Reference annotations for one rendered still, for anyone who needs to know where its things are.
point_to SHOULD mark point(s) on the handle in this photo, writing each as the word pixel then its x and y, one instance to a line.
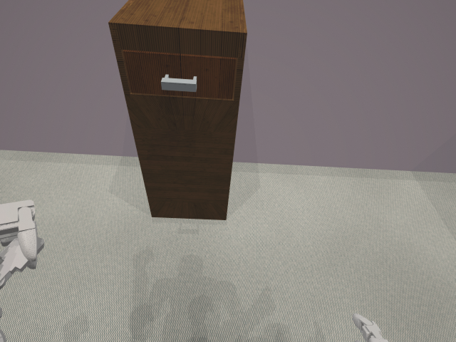
pixel 179 84

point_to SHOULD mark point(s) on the robot left hand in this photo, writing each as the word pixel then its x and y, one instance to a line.
pixel 18 231

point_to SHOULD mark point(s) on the cabinet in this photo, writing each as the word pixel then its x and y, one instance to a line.
pixel 185 144

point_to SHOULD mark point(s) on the robot right hand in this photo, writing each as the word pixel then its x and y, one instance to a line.
pixel 370 330

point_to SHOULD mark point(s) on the drawer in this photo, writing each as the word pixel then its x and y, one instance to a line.
pixel 215 74

